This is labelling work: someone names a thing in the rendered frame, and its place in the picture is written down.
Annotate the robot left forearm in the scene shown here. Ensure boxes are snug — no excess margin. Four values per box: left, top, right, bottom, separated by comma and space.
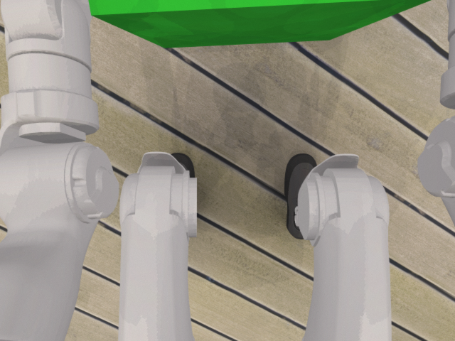
0, 0, 99, 156

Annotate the robot right foot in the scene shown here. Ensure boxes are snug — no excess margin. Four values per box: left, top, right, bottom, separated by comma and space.
284, 153, 317, 239

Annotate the robot right forearm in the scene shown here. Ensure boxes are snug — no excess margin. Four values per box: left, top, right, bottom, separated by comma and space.
440, 0, 455, 109

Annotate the robot left upper arm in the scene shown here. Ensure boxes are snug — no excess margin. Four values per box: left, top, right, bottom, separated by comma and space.
0, 142, 119, 341

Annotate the robot left foot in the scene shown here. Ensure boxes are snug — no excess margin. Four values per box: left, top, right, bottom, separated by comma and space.
171, 153, 195, 178

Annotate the robot foot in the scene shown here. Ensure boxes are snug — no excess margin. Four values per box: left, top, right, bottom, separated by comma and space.
284, 153, 317, 239
171, 153, 195, 178

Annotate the robot right upper arm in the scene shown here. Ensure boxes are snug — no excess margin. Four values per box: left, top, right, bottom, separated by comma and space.
417, 116, 455, 226

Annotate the carton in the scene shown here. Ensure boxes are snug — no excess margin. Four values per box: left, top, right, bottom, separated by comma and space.
88, 0, 431, 48

